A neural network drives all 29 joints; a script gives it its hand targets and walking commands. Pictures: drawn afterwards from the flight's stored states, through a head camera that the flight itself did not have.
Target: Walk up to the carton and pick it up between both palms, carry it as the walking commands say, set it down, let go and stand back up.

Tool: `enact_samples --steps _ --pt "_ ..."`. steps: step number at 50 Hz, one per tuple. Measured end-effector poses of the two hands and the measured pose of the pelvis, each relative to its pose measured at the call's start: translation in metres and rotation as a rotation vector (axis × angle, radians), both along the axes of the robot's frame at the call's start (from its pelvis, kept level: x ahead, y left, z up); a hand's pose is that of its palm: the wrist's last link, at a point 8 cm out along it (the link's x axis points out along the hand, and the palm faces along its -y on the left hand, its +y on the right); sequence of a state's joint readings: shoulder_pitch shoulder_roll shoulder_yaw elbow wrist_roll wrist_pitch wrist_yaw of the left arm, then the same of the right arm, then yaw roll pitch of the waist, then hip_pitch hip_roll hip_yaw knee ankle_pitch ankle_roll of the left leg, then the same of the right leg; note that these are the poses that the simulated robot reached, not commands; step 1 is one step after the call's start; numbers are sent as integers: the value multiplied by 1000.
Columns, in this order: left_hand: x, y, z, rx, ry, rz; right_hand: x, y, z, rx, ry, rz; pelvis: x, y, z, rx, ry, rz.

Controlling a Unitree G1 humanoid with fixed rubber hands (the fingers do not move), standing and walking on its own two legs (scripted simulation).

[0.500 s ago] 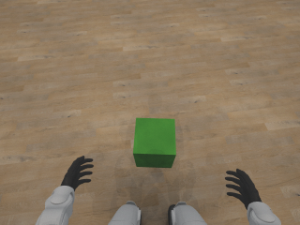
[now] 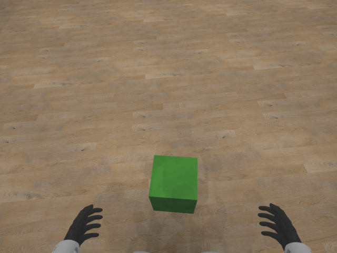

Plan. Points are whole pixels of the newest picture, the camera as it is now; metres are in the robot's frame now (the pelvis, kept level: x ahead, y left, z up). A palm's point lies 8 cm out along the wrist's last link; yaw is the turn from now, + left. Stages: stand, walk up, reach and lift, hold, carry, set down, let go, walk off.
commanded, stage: let go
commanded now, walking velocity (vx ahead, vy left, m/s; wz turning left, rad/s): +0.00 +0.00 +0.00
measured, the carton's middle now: (174, 185) +0.49 +0.01 -0.63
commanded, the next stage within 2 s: stand in 0.02 s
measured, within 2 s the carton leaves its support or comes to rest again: neither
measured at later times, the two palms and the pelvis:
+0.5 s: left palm (67, 202) +0.24 +0.27 -0.04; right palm (295, 221) +0.20 -0.27 -0.05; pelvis +0.06 +0.02 +0.00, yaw +0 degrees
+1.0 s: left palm (54, 233) +0.17 +0.28 -0.04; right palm out of the picture +0.10 -0.28 -0.06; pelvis +0.00 +0.02 +0.00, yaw +0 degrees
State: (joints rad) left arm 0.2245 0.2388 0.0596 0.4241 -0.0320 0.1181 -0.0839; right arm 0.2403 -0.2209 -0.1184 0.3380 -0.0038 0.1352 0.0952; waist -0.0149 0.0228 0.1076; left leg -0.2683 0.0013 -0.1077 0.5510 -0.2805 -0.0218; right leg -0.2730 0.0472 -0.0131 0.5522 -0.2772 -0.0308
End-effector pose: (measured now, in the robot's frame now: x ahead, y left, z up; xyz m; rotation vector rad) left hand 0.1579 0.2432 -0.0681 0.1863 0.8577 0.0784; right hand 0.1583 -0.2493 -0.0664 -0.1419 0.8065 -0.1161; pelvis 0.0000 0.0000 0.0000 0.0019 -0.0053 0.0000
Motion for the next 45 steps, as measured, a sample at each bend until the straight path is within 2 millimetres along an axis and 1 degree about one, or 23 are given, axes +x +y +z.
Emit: enact_samples --steps 3,5,9,12,14,17,20,24,32,40,45 --pt "11 1 -3 -4 7 -1 10 0 0 -20 17 -6 11 2 0 -2 15 0" --pt "22 5 -2 7 -16 11 18 -5 0 -60 17 -12 20 4 0 -3 27 0" --pt "52 13 11 28 -111 22 38 -16 10 -124 -31 -17 41 10 0 -2 57 -1" --pt "74 19 22 44 -191 24 51 -18 18 -143 -81 -22 55 13 -1 -2 76 -1" --pt "84 22 28 49 -232 23 57 -18 20 -150 -103 -23 61 14 -1 -2 85 -2" --pt "91 25 32 52 -261 23 58 -17 22 -158 -115 -25 66 16 -1 -1 91 -2" --pt "89 28 31 55 -260 27 53 -19 20 -167 -103 -30 65 17 -1 0 91 -3" --pt "81 29 27 57 -246 36 41 -21 17 -173 -89 -38 60 17 -1 0 83 -3" --pt "56 30 27 57 -247 47 14 -23 17 -177 -93 -46 39 16 0 -1 54 -1" --pt "30 32 30 64 -272 49 -24 -29 16 -192 -90 -48 15 16 0 -1 21 -1" --pt "17 35 32 72 -280 49 -46 -32 13 -204 -68 -48 6 15 0 -1 8 -1"
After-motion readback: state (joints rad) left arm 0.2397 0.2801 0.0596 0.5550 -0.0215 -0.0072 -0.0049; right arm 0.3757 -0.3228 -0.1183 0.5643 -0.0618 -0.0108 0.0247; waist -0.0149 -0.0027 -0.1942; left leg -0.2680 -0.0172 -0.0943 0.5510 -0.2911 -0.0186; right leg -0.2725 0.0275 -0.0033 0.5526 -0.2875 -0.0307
